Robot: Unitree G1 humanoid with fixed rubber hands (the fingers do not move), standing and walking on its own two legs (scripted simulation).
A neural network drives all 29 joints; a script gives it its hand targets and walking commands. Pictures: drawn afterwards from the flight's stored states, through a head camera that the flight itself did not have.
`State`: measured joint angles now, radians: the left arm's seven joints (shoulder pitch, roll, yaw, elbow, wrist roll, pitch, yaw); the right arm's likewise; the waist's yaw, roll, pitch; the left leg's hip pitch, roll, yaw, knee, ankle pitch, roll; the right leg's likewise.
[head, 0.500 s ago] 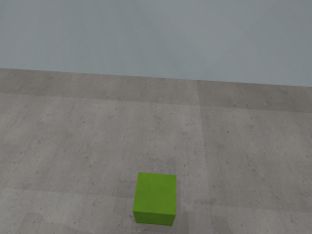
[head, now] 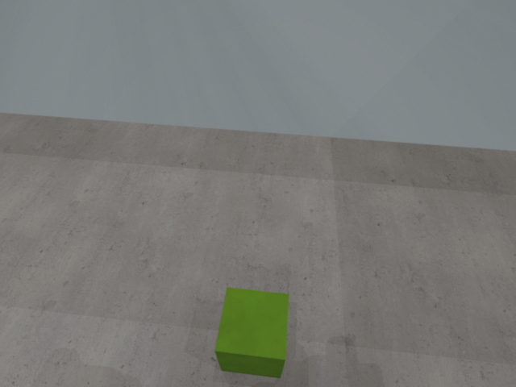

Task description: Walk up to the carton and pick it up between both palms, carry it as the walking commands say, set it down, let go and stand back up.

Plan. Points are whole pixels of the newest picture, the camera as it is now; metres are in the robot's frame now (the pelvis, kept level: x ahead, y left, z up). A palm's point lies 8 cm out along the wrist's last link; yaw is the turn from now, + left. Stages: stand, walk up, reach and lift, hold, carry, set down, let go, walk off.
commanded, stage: stand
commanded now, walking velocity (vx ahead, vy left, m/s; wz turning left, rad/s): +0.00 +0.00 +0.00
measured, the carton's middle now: (254, 333) +0.41 +0.03 -0.66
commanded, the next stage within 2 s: reach and lift in 0.06 s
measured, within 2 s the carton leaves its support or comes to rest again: neither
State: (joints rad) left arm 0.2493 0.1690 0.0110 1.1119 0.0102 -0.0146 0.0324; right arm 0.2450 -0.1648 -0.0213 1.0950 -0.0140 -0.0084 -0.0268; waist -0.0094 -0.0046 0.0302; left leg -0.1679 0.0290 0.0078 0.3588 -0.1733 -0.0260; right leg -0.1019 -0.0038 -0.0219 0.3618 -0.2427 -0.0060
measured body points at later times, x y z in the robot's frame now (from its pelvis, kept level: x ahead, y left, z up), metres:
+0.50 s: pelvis -0.01 +0.01 -0.04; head +0.08 +0.01 +0.40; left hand +0.16 +0.23 -0.16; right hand +0.15 -0.22 -0.16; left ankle +0.01 +0.14 -0.75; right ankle -0.03 -0.11 -0.75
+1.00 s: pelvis -0.08 +0.02 -0.09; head +0.09 +0.02 +0.32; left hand +0.26 +0.23 -0.20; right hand +0.25 -0.19 -0.19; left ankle +0.01 +0.14 -0.75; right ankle -0.03 -0.11 -0.75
